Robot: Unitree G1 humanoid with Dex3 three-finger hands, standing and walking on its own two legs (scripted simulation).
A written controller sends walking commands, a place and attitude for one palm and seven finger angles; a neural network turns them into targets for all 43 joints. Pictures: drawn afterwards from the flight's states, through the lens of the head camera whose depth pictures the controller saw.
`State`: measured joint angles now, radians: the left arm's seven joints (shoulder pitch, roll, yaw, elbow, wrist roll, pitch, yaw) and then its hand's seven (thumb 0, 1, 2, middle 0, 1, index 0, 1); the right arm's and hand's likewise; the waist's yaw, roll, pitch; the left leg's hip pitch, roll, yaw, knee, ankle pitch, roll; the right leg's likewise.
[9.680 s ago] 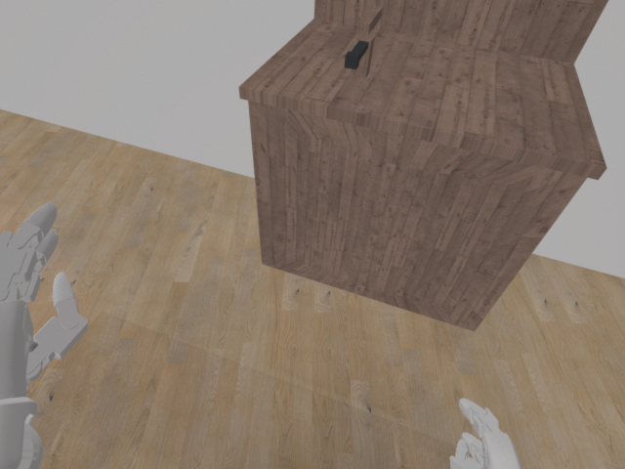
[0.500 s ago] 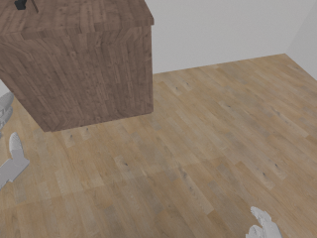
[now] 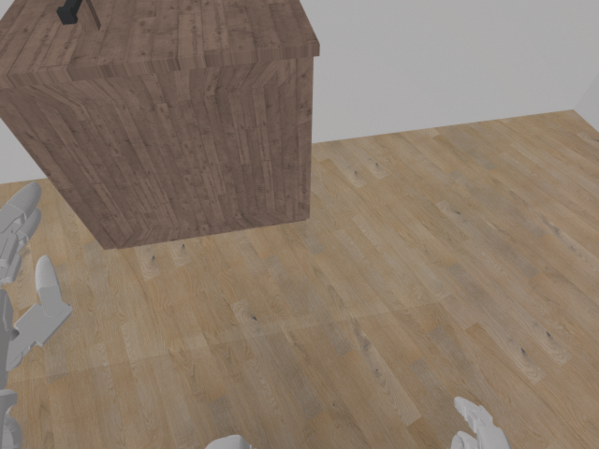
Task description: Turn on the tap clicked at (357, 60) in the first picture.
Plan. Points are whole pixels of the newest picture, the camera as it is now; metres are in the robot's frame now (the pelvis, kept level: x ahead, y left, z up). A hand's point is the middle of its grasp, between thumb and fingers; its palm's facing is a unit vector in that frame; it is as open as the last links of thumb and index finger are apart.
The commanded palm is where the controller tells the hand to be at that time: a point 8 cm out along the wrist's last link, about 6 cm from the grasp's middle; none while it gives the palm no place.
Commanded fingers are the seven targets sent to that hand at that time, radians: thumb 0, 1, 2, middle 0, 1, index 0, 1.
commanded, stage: take the last steps up to it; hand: left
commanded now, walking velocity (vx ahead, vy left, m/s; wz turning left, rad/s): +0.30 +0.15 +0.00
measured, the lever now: (67, 15) +0.92 +0.58 +0.12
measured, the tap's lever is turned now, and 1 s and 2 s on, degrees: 0 0 0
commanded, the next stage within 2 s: come to a stop and stand still in 1.98 s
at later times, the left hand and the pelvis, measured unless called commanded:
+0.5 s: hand (65, 210) +0.33 +0.29 +0.16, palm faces +0.38 -0.79 -0.48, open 7.4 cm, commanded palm +0.27 +0.33 +0.17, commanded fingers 0.00 0.90 0.90 -0.20 -0.30 -0.20 -0.30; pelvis +0.11 +0.05 +0.00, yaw +0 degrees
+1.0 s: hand (61, 136) +0.44 +0.34 +0.17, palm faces +0.37 -0.79 -0.50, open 7.4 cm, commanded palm +0.39 +0.39 +0.17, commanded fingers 0.00 0.90 0.90 -0.20 -0.30 -0.20 -0.30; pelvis +0.23 +0.12 -0.02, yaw -1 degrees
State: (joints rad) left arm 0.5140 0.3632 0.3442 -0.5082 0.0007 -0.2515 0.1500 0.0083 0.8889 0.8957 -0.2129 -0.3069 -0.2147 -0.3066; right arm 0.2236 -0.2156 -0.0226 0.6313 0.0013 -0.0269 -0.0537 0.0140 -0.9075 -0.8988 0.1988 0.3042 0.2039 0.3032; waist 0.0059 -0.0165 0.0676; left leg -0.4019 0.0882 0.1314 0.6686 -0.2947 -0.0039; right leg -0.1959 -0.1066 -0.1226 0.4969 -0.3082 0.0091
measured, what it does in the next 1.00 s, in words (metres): walks ahead: left foot, then right foot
